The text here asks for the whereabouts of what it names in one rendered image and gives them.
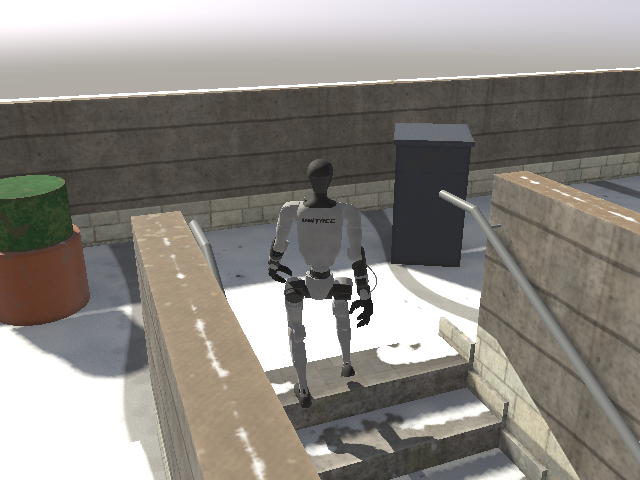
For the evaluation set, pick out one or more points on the stairs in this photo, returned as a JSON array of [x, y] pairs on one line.
[[423, 427]]

